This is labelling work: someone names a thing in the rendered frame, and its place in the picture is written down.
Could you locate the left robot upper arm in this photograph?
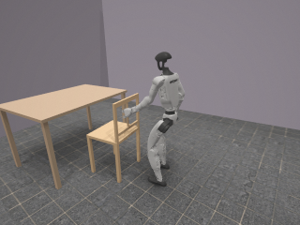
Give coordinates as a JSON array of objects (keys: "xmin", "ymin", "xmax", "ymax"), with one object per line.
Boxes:
[{"xmin": 147, "ymin": 76, "xmax": 165, "ymax": 104}]

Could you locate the right robot upper arm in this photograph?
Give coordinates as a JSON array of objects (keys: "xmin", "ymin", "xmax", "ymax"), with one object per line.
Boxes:
[{"xmin": 174, "ymin": 73, "xmax": 186, "ymax": 98}]

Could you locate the chair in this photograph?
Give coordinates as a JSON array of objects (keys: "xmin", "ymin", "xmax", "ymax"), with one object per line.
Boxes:
[{"xmin": 86, "ymin": 93, "xmax": 141, "ymax": 183}]

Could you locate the left robot thigh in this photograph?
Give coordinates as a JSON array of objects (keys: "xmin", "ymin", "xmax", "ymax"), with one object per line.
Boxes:
[{"xmin": 147, "ymin": 119, "xmax": 171, "ymax": 156}]

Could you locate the table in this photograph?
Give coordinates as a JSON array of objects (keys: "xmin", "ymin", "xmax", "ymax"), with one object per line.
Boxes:
[{"xmin": 0, "ymin": 84, "xmax": 128, "ymax": 189}]

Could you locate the robot right forearm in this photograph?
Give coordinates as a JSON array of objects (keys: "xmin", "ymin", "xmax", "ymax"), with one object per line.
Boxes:
[{"xmin": 173, "ymin": 96, "xmax": 185, "ymax": 113}]

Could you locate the robot left hand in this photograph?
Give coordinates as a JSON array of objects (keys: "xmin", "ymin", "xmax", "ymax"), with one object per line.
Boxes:
[{"xmin": 122, "ymin": 108, "xmax": 132, "ymax": 119}]

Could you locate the robot left forearm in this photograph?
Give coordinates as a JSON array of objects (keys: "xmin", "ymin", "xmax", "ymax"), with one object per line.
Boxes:
[{"xmin": 130, "ymin": 97, "xmax": 150, "ymax": 113}]

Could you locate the robot right shin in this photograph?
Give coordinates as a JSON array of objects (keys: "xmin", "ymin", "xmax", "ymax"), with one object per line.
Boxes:
[{"xmin": 156, "ymin": 137, "xmax": 167, "ymax": 165}]

